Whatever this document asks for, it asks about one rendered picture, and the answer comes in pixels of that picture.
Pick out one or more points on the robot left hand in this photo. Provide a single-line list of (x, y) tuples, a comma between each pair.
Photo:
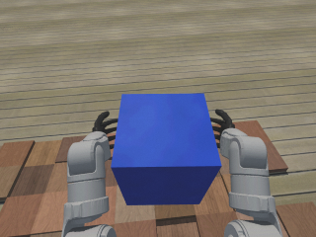
[(99, 125)]

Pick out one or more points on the left robot upper arm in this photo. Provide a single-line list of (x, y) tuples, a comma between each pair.
[(100, 230)]

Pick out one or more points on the robot right forearm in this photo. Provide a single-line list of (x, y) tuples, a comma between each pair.
[(249, 181)]

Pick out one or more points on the robot left forearm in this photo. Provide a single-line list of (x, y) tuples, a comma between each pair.
[(86, 189)]

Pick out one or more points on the right robot upper arm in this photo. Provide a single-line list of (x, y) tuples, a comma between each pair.
[(250, 228)]

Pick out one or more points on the carton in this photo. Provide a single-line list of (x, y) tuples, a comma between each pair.
[(165, 152)]

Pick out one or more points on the robot right hand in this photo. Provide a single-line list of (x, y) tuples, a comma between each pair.
[(226, 123)]

